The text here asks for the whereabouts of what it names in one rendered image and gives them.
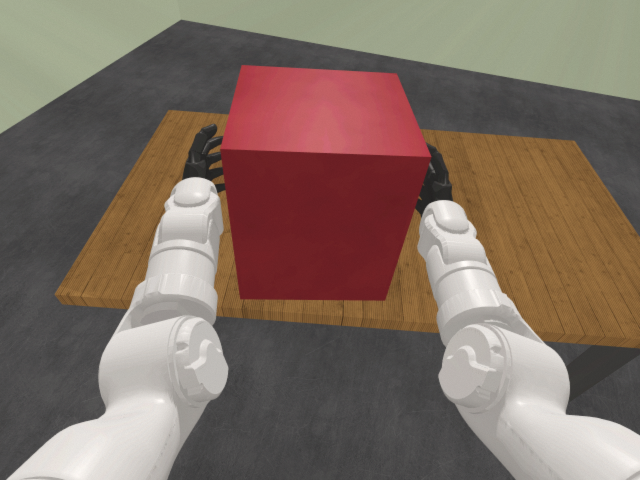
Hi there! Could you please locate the table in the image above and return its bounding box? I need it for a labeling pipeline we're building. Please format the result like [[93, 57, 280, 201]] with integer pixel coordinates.
[[54, 110, 640, 403]]

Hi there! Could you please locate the robot right hand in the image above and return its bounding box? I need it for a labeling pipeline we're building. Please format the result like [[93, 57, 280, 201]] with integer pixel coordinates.
[[415, 143, 453, 218]]

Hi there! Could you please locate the right robot upper arm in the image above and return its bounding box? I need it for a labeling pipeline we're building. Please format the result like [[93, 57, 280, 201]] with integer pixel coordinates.
[[438, 323, 640, 480]]

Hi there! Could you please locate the robot right forearm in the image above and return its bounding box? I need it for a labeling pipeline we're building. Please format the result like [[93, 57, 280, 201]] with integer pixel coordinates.
[[417, 200, 546, 347]]

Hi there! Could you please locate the left robot upper arm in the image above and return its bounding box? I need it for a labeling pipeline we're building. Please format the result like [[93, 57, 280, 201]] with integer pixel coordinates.
[[6, 315, 228, 480]]

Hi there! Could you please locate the robot left hand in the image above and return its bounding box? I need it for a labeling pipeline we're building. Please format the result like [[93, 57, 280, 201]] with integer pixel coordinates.
[[182, 124, 226, 193]]

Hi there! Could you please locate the robot left forearm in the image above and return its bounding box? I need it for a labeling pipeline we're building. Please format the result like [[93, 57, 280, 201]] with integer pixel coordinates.
[[98, 177, 224, 404]]

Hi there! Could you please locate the carton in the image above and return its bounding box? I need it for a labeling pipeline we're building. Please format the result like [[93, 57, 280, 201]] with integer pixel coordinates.
[[220, 65, 431, 301]]

